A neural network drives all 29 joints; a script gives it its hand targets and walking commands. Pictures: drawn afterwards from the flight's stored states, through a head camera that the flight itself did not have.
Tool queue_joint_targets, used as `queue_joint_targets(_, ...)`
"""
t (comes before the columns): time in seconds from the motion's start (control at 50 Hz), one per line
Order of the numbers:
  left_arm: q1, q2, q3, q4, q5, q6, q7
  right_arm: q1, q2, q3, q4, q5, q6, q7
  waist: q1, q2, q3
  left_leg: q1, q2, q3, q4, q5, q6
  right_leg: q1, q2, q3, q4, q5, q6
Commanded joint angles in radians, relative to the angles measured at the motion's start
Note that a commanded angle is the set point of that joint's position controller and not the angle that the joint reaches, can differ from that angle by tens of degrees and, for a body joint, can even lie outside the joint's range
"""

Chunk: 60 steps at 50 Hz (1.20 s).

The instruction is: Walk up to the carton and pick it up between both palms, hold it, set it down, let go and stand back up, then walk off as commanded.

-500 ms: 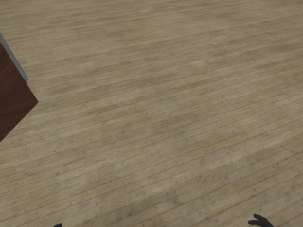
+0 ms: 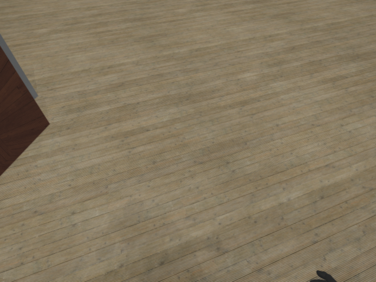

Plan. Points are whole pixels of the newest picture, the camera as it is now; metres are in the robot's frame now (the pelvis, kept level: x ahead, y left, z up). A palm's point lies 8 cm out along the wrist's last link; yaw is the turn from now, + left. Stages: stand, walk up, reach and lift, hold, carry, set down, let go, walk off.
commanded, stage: stand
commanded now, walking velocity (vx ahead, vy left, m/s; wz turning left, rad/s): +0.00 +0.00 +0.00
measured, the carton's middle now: out of the picture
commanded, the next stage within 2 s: walk up in 0.32 s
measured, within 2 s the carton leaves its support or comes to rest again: neither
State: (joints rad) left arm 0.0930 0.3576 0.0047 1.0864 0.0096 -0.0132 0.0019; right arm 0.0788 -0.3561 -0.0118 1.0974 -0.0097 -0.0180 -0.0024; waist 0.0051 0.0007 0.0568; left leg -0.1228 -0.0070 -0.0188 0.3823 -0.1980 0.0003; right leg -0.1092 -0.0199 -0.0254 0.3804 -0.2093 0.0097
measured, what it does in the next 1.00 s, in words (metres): steps to the left, turning left: left foot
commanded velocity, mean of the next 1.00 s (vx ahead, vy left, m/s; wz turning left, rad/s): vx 0.00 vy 0.00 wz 0.00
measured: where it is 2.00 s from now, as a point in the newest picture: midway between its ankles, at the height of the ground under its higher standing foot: (127, 235)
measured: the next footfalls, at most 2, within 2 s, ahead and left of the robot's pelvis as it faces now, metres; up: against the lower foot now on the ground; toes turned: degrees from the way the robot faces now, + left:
left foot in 0.84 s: +0.12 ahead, +0.24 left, +0.00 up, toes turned +22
right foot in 1.18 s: +0.36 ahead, +0.09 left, +0.00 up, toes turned +28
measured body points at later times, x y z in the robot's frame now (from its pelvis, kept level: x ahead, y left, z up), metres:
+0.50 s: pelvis +0.01 +0.00 +0.00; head +0.01 +0.00 +0.45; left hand +0.11 +0.30 -0.12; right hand +0.12 -0.30 -0.12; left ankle +0.01 +0.12 -0.75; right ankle +0.00 -0.12 -0.75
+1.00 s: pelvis +0.10 +0.10 -0.04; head +0.07 +0.13 +0.41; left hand +0.13 +0.46 -0.13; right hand +0.30 -0.19 -0.10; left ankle +0.08 +0.22 -0.75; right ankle +0.10 -0.05 -0.69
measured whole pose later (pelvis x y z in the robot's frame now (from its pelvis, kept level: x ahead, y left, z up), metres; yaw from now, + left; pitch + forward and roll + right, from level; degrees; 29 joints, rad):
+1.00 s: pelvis +0.10 +0.10 -0.04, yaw +21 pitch -4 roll +0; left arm 0.12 0.48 0.10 0.88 0.03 -0.07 -0.06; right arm 0.26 -0.41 -0.11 0.80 -0.01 0.01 0.11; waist -0.04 -0.10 0.02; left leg -0.33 0.00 0.01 0.77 -0.37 0.01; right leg -0.36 -0.08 -0.02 1.11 -0.52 -0.01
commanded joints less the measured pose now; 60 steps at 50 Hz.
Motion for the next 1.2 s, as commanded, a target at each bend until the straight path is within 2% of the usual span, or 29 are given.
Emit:
queue_joint_targets(0.0,-0.053,0.190,0.032,-0.060,-0.002,-0.015,0.007,-0.051,-0.209,-0.035,-0.048,0.003,-0.016,-0.007,0.001,0.008,-0.058,-0.006,0.119,-0.107,-0.080,0.149,0.030,-0.002,-0.113,0.097,-0.082,0.099,-0.035)
queue_joint_targets(0.04,-0.048,0.195,0.032,-0.047,-0.001,-0.017,0.005,-0.051,-0.195,-0.034,-0.058,0.004,-0.015,-0.007,-0.006,-0.029,-0.078,0.012,0.120,-0.111,-0.072,0.181,0.023,0.013,-0.104,0.088,-0.081,0.128,-0.026)
queue_joint_targets(0.14,-0.051,0.197,0.031,-0.052,-0.004,-0.014,0.007,-0.047,-0.203,-0.031,-0.052,0.002,-0.011,-0.005,0.000,0.018,-0.060,-0.003,0.118,-0.105,-0.072,0.174,0.025,0.013,-0.113,0.093,-0.079,0.119,-0.031)
queue_joint_targets(0.2,-0.055,0.190,0.030,-0.059,0.001,-0.009,0.007,-0.070,-0.197,-0.029,-0.059,0.002,-0.015,-0.009,0.006,-0.020,-0.070,-0.003,0.120,-0.107,-0.061,0.194,0.031,0.024,-0.110,0.084,-0.075,0.146,-0.035)
queue_joint_targets(0.4,-0.046,0.180,0.027,-0.061,-0.002,-0.011,0.008,-0.060,-0.204,-0.031,-0.058,0.002,-0.012,-0.009,0.002,0.016,-0.057,0.009,0.117,-0.105,-0.074,0.187,0.020,0.010,-0.110,0.089,-0.091,0.139,-0.028)
queue_joint_targets(0.48,-0.058,0.216,0.039,-0.060,0.001,-0.013,0.007,-0.037,-0.199,-0.028,-0.056,0.001,-0.009,-0.006,-0.002,-0.015,-0.074,0.005,0.113,-0.101,-0.073,0.201,0.019,0.038,-0.111,0.092,-0.088,0.137,-0.028)
queue_joint_targets(0.5,0.031,0.345,0.137,-0.155,-0.003,-0.032,-0.006,-0.060,-0.315,-0.092,-0.211,-0.022,0.018,0.054,0.069,-0.058,-0.103,-0.362,0.071,-0.240,0.029,-0.096,0.101,0.321,-0.092,0.060,0.041,-0.177,-0.080)
queue_joint_targets(0.52,0.093,0.374,0.149,-0.144,0.002,-0.042,0.000,-0.120,-0.278,-0.081,-0.255,-0.033,0.031,0.087,0.105,-0.123,-0.052,-0.604,0.035,-0.158,0.115,-0.247,0.076,0.400,-0.230,0.186,-0.067,-0.358,-0.133)
queue_joint_targets(0.54,0.050,0.399,0.163,-0.158,0.013,-0.049,0.010,-0.135,-0.227,-0.081,-0.283,-0.047,0.042,0.100,0.091,-0.230,-0.034,-0.642,0.035,-0.024,0.411,-0.170,0.034,0.328,-0.432,0.303,-0.232,-0.411,-0.203)
queue_joint_targets(0.58,0.006,0.374,0.159,-0.210,0.013,-0.055,0.015,-0.124,-0.252,-0.108,-0.327,-0.057,0.050,0.122,0.070,-0.099,-0.030,-0.571,0.145,-0.045,0.594,-0.209,-0.010,0.136,-0.527,0.295,-0.261,-0.344,-0.271)
queue_joint_targets(0.6,0.016,0.341,0.159,-0.218,0.032,-0.068,0.009,-0.114,-0.274,-0.133,-0.321,-0.056,0.052,0.127,0.060,-0.033,0.006,-0.533,0.180,-0.077,0.603,-0.198,0.000,0.080,-0.509,0.255,-0.253,-0.326,-0.266)
queue_joint_targets(0.64,-0.024,0.319,0.160,-0.244,0.037,-0.088,0.003,-0.032,-0.262,-0.136,-0.326,-0.027,0.054,0.150,0.018,-0.062,-0.028,-0.507,0.203,-0.072,0.579,-0.175,0.006,0.114,-0.446,0.144,-0.236,-0.279,-0.219)
queue_joint_targets(0.68,-0.082,0.354,0.178,-0.260,0.048,-0.095,-0.005,0.022,-0.247,-0.138,-0.338,-0.021,0.061,0.164,-0.020,-0.157,-0.017,-0.442,0.219,-0.044,0.531,-0.195,-0.007,0.094,-0.414,0.037,-0.195,-0.220,-0.212)
queue_joint_targets(0.72,-0.115,0.375,0.185,-0.274,0.057,-0.094,-0.015,0.019,-0.233,-0.141,-0.363,-0.017,0.058,0.168,-0.034,-0.135,-0.002,-0.334,0.222,0.000,0.425,-0.210,0.002,0.003,-0.381,-0.053,-0.130,-0.174,-0.195)
queue_joint_targets(0.76,-0.136,0.363,0.180,-0.279,0.050,-0.084,-0.025,0.098,-0.221,-0.144,-0.338,-0.008,0.047,0.163,-0.054,-0.148,0.018,-0.159,0.149,0.101,0.314,-0.180,0.015,-0.139,-0.300,-0.177,-0.004,-0.103,-0.163)
queue_joint_targets(0.78,-0.120,0.331,0.171,-0.273,0.049,-0.077,-0.030,0.186,-0.237,-0.157,-0.312,-0.017,0.035,0.156,-0.087,-0.040,0.005,-0.021,0.086,0.152,0.233,-0.124,0.027,-0.231,-0.241,-0.253,0.207,-0.085,-0.145)
queue_joint_targets(0.8,-0.110,0.273,0.144,-0.285,0.051,-0.074,-0.041,0.311,-0.283,-0.180,-0.263,-0.031,0.024,0.133,-0.147,0.174,-0.041,0.114,-0.014,0.144,0.169,-0.134,0.058,-0.312,-0.148,-0.284,0.542,-0.081,-0.119)
queue_joint_targets(0.82,-0.089,0.176,0.115,-0.318,0.047,-0.069,-0.056,0.397,-0.380,-0.199,-0.254,-0.034,0.020,0.110,-0.178,0.452,-0.029,0.164,0.114,-0.164,0.004,-0.305,0.101,-0.521,-0.059,-0.237,0.813,-0.433,-0.072)
queue_joint_targets(0.84,-0.077,0.189,0.101,-0.357,0.020,-0.070,-0.062,0.323,-0.476,-0.206,-0.309,-0.014,0.013,0.108,-0.132,0.529,0.004,0.107,0.315,-0.712,-0.246,-0.604,0.210,-0.689,0.009,-0.105,0.893,-0.455,-0.037)
queue_joint_targets(0.86,-0.072,0.276,0.113,-0.355,0.011,-0.072,-0.063,0.216,-0.490,-0.197,-0.352,0.017,0.015,0.116,-0.107,0.440,0.025,0.017,0.360,-0.869,-0.338,-0.736,0.303,-0.642,-0.020,0.025,0.875,-0.408,-0.035)
queue_joint_targets(0.88,-0.100,0.319,0.120,-0.338,0.012,-0.082,-0.060,0.129,-0.475,-0.187,-0.375,0.018,0.014,0.109,-0.081,0.289,0.069,-0.060,0.346,-0.821,-0.306,-0.654,0.319,-0.606,-0.064,0.058,0.829,-0.363,-0.024)
queue_joint_targets(0.9,-0.100,0.330,0.129,-0.321,0.011,-0.087,-0.062,0.132,-0.430,-0.187,-0.373,0.009,0.010,0.099,-0.063,0.209,0.048,-0.067,0.292,-0.608,-0.207,-0.502,0.276,-0.554,-0.092,0.053,0.774,-0.306,-0.025)
queue_joint_targets(0.94,-0.024,0.319,0.134,-0.307,0.015,-0.092,-0.057,0.113,-0.371,-0.166,-0.389,0.001,-0.001,0.092,-0.018,0.205,0.013,-0.108,0.234,-0.463,-0.121,-0.365,0.247,-0.471,-0.075,0.033,0.664,-0.289,-0.021)
queue_joint_targets(1.0,-0.004,0.320,0.131,-0.316,0.018,-0.083,-0.053,0.122,-0.360,-0.159,-0.404,-0.013,-0.012,0.095,-0.016,0.190,0.027,-0.204,0.228,-0.477,-0.129,-0.413,0.254,-0.367,-0.037,0.029,0.512,-0.326,-0.025)
queue_joint_targets(1.08,0.021,0.299,0.143,-0.327,0.014,-0.093,-0.062,0.109,-0.340,-0.154,-0.428,-0.020,-0.031,0.086,0.009,0.171,0.048,-0.310,0.226,-0.472,-0.127,-0.396,0.252,-0.285,-0.033,0.024,0.391,-0.123,-0.043)
queue_joint_targets(1.12,0.154,0.296,0.156,-0.289,0.015,-0.105,-0.062,0.054,-0.320,-0.150,-0.453,-0.018,-0.034,0.083,0.088,0.105,0.005,-0.464,0.159,-0.397,0.000,-0.402,0.196,0.003,-0.018,0.021,0.259,-0.034,-0.060)
queue_joint_targets(1.14,0.311,0.329,0.175,-0.248,0.018,-0.111,-0.050,-0.005,-0.267,-0.131,-0.463,-0.019,-0.037,0.080,0.192,0.000,-0.052,-0.649,0.094,-0.315,0.163,-0.417,0.138,0.264,-0.049,0.059,0.224,0.019,-0.065)
queue_joint_targets(1.16,0.412,0.392,0.196,-0.241,0.034,-0.116,-0.034,0.022,-0.160,-0.098,-0.465,-0.012,-0.040,0.072,0.239,-0.326,-0.077,-0.711,-0.102,-0.159,0.539,-0.383,0.096,0.276,-0.193,0.287,-0.034,-0.351,-0.053)
queue_joint_targets(1.18,0.319,0.416,0.195,-0.287,0.030,-0.116,-0.026,0.108,-0.161,-0.101,-0.448,-0.022,-0.029,0.063,0.157,-0.302,-0.034,-0.742,-0.126,-0.130,0.787,-0.315,0.043,0.172,-0.422,0.694,-0.257,-0.692,-0.062)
